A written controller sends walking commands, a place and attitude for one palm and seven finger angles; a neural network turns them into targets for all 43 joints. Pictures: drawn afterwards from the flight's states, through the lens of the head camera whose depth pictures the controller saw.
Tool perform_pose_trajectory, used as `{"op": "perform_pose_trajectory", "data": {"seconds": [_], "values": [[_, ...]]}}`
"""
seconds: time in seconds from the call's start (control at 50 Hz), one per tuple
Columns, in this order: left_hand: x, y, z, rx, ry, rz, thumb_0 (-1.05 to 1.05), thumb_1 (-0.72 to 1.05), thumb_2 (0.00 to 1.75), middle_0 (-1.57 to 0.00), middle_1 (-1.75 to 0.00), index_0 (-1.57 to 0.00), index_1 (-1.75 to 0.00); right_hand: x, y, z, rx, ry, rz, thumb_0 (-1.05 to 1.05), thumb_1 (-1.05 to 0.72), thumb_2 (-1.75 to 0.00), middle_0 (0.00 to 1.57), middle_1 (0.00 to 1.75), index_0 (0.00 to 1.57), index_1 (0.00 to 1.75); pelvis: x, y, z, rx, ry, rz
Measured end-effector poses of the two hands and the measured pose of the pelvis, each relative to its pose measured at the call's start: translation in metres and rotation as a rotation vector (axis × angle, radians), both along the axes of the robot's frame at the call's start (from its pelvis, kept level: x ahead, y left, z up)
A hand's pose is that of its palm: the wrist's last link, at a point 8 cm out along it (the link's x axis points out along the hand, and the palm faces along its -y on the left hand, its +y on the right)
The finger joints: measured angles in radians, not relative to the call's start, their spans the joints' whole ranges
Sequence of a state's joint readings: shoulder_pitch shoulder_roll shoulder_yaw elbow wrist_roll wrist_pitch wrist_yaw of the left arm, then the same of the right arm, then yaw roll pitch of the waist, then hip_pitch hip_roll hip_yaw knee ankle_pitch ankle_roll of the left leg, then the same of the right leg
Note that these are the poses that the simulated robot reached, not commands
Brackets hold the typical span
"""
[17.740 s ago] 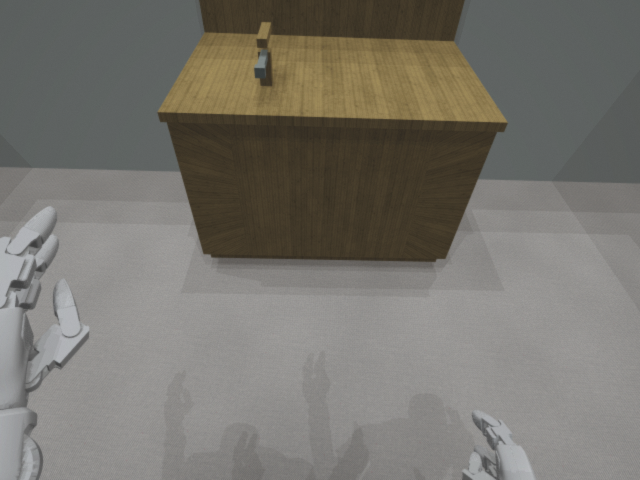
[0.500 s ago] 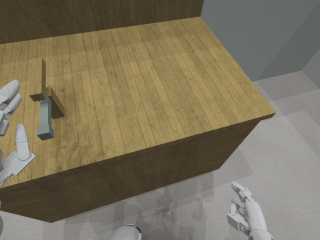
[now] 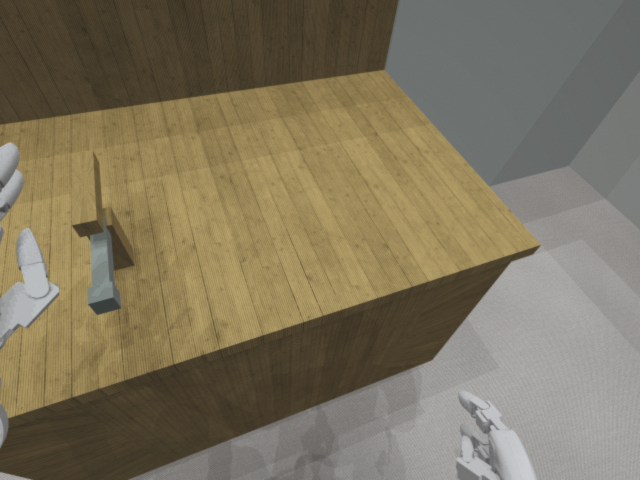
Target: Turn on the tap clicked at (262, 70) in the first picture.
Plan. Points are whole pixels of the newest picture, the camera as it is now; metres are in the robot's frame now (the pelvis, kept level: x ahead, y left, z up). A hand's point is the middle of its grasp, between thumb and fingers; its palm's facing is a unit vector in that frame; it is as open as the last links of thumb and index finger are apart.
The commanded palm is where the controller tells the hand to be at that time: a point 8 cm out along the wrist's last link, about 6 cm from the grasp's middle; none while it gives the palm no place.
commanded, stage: come to a stop and stand still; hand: left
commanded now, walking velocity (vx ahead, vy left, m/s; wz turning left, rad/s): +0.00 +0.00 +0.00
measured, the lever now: (104, 298) +0.30 +0.30 +0.03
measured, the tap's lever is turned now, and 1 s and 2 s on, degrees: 0 0 0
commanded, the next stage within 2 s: look again from close up in 0.46 s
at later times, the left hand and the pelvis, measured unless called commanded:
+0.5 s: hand (26, 333) +0.20 +0.27 +0.16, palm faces +0.42 -0.83 -0.36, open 7.4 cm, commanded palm +0.14 +0.30 +0.18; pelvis -0.01 +0.01 +0.00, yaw +1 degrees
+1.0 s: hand (55, 355) +0.19 +0.24 +0.16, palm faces +0.39 -0.85 -0.36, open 7.4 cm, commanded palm +0.13 +0.28 +0.18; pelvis -0.02 -0.01 +0.00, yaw +2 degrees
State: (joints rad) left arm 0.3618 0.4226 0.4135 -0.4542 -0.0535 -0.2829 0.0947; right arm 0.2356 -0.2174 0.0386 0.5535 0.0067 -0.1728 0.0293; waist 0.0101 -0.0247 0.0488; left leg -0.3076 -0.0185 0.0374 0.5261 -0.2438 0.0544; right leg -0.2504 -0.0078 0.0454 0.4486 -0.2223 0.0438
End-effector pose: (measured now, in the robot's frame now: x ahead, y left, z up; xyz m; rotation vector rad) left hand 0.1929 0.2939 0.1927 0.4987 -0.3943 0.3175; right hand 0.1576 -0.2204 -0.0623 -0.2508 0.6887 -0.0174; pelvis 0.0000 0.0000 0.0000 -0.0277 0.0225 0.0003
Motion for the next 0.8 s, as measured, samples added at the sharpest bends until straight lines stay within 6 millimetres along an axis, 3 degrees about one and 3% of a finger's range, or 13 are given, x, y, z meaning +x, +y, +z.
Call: {"op": "perform_pose_trajectory", "data": {"seconds": [0.06,0.12,0.22,0.32,0.44,0.56,0.8], "values": [[-0.002,-0.004,-0.025,-0.049,0.105,-0.027,0.01,0.89,0.90,-0.21,-0.30,-0.21,-0.30,0.006,0.004,0.002,-0.020,0.000,-0.009,0.01,-0.91,-0.90,0.21,0.30,0.20,0.30,0.002,0.007,0.000,0.002,-0.005,0.001],[-0.004,0.006,-0.037,-0.058,0.153,-0.007,0.02,0.89,0.90,-0.21,-0.30,-0.22,-0.30,0.013,0.010,0.003,-0.043,0.013,0.000,0.01,-0.91,-0.90,0.21,0.30,0.20,0.30,0.001,0.010,0.000,0.000,-0.010,0.011],[-0.012,0.021,-0.026,-0.040,0.109,0.048,0.02,0.89,0.90,-0.22,-0.30,-0.22,-0.31,0.024,0.024,0.004,-0.046,0.003,0.041,0.01,-0.91,-0.90,0.20,0.30,0.20,0.30,-0.002,0.015,-0.001,-0.007,-0.021,0.025],[-0.023,0.020,-0.011,-0.036,0.048,0.056,0.02,0.89,0.90,-0.21,-0.30,-0.21,-0.30,0.029,0.038,0.004,-0.013,-0.019,0.062,0.01,-0.91,-0.90,0.20,0.30,0.20,0.30,-0.005,0.018,-0.001,-0.015,-0.031,0.028],[-0.030,0.019,-0.019,-0.073,0.079,0.076,0.02,0.89,0.90,-0.21,-0.30,-0.21,-0.30,0.022,0.044,0.001,0.018,-0.018,0.050,0.01,-0.91,-0.90,0.21,0.30,0.20,0.30,-0.011,0.017,0.000,-0.012,-0.038,0.024],[-0.033,0.011,-0.025,-0.098,0.108,0.076,0.02,0.89,0.90,-0.21,-0.30,-0.21,-0.30,0.006,0.035,-0.002,0.017,0.001,0.024,0.01,-0.91,-0.90,0.21,0.30,0.20,0.30,-0.015,0.012,0.001,-0.009,-0.043,0.025],[-0.040,-0.006,-0.017,-0.073,0.098,0.048,0.02,0.89,0.90,-0.21,-0.30,-0.21,-0.30,-0.014,-0.002,-0.002,-0.016,0.016,-0.047,0.01,-0.91,-0.90,0.21,0.30,0.20,0.30,-0.017,-0.001,0.003,-0.007,-0.050,0.031]]}}
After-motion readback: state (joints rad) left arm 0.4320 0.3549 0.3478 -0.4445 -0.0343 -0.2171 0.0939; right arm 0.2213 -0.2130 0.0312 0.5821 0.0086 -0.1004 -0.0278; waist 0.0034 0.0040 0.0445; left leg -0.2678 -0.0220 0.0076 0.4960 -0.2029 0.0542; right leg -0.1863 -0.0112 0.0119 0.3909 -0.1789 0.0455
